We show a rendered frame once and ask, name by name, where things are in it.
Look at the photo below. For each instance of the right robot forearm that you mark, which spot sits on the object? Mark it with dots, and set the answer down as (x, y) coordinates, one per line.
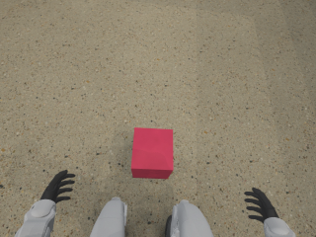
(276, 227)

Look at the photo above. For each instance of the left robot forearm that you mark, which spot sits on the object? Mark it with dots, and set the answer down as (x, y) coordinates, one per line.
(39, 220)

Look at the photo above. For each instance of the carton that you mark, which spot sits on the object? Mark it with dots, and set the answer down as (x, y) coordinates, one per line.
(152, 153)

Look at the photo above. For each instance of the robot left hand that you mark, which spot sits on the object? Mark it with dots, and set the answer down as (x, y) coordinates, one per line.
(53, 189)

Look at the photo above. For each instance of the robot right thigh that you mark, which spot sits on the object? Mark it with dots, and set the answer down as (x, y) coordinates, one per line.
(190, 221)

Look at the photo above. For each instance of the robot thigh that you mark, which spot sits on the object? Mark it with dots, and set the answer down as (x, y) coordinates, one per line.
(111, 221)
(190, 221)

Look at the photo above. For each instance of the robot right hand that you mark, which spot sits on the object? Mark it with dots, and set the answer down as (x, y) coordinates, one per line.
(265, 209)

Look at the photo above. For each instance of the robot left thigh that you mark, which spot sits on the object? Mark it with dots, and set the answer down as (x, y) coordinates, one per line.
(111, 221)

